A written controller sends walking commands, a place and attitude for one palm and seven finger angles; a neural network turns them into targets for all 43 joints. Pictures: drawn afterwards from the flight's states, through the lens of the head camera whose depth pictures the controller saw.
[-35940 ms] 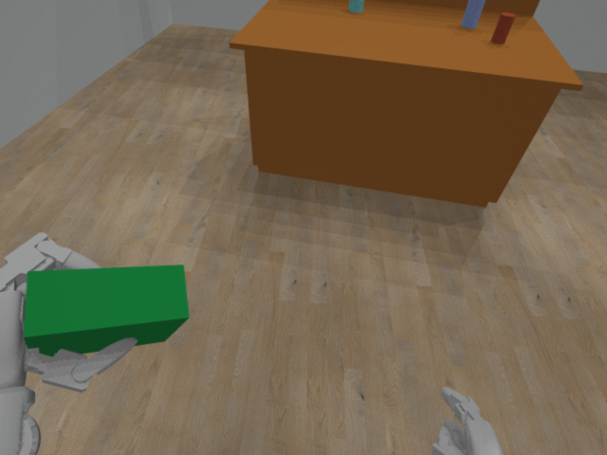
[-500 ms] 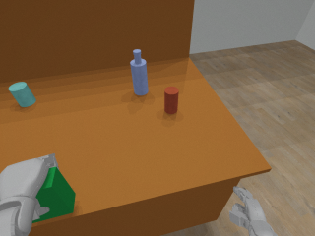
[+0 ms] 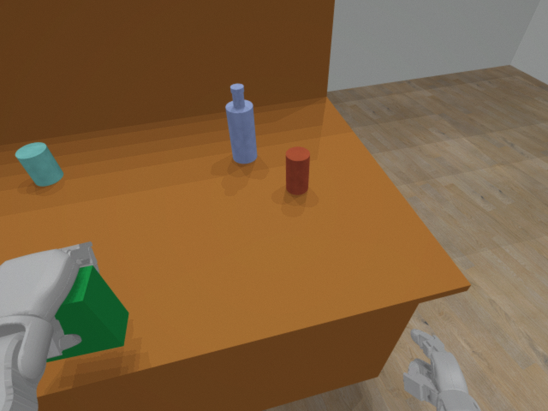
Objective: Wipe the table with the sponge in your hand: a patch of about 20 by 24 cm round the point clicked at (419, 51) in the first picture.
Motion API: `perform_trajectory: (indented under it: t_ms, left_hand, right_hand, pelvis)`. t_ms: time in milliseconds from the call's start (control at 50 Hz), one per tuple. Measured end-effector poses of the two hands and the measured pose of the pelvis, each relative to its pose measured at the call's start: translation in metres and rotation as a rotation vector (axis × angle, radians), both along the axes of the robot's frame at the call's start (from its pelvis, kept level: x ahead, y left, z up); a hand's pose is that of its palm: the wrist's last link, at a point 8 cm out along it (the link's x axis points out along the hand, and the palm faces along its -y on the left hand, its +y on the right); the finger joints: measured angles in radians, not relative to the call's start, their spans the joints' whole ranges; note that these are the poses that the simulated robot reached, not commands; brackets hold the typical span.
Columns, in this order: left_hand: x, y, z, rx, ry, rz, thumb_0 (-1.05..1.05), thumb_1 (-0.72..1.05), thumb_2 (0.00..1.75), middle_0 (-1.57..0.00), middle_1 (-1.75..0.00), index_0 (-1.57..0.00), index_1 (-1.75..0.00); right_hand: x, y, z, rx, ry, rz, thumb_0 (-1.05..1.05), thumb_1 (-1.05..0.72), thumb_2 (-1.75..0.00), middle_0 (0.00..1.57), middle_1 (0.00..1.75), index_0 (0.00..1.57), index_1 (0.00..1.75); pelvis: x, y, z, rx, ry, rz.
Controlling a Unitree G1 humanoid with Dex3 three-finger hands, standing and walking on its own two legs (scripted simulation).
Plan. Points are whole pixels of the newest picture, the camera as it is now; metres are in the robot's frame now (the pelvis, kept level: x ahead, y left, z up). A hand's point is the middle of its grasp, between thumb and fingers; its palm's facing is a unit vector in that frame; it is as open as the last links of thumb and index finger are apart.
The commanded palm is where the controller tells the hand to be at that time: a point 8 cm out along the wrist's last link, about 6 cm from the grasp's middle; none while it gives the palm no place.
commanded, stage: lift the sponge slowly off the table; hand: left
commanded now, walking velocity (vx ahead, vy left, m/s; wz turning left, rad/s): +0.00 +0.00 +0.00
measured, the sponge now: (74, 323) +0.18 +0.33 +0.04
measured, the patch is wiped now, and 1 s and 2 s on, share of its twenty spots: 0.95 0.95 0.95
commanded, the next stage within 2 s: bring the sponge back beside the body in 0.62 s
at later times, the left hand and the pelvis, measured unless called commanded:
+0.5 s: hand (58, 280) +0.20 +0.32 +0.12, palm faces +0.06 -0.06 -1.00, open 9.8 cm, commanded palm +0.16 +0.31 +0.19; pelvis +0.00 +0.00 +0.00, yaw +1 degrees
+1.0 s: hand (76, 288) +0.20 +0.29 +0.12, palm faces +0.04 -0.06 -1.00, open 9.8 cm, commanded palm +0.16 +0.29 +0.19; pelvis +0.00 -0.02 +0.00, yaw +1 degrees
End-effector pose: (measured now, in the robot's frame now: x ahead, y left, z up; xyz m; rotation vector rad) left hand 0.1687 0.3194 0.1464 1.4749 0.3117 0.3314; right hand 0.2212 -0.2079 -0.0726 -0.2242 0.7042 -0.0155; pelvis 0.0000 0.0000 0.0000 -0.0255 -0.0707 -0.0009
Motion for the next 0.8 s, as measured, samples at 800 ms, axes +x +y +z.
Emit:
perform_trajectory:
  t_ms: [800]
  left_hand:
    - [0.010,-0.016,0.029,0.002,0.008,0.037,-0.01,-0.52,1.08,-0.75,-1.36,-0.78,-1.38]
  right_hand:
    - [0.019,0.003,0.003,0.028,-0.021,0.076,0.02,-0.90,-0.90,0.20,0.30,0.21,0.30]
  pelvis:
    - [0.000,-0.012,0.001,0.009,0.010,0.011]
